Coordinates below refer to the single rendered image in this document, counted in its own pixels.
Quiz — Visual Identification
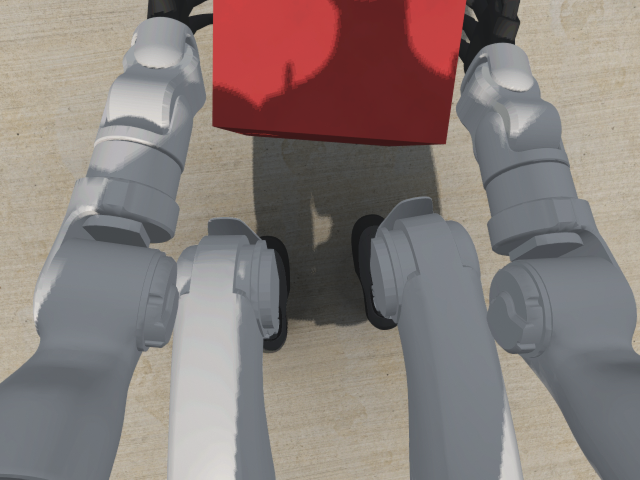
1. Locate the left robot thigh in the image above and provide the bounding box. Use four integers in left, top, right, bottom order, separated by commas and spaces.
167, 235, 279, 480

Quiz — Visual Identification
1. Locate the left robot upper arm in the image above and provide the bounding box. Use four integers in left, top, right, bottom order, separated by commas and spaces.
0, 238, 179, 480

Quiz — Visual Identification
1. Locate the carton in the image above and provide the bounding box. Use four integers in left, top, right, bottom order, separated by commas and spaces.
212, 0, 466, 146

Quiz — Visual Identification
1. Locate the robot right forearm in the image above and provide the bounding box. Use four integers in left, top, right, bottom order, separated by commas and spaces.
456, 43, 637, 331

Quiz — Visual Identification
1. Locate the left robot foot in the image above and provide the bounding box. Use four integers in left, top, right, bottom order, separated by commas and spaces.
260, 236, 290, 353

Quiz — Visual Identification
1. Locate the left robot hand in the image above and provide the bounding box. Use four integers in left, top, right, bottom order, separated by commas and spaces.
147, 0, 213, 35

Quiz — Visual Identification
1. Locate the robot left forearm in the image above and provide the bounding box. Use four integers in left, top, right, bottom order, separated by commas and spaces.
33, 17, 206, 336

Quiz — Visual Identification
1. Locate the right robot hand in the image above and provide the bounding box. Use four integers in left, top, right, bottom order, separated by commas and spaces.
459, 0, 520, 73

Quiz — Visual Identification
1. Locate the right robot upper arm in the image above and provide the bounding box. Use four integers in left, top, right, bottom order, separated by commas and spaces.
486, 256, 640, 480

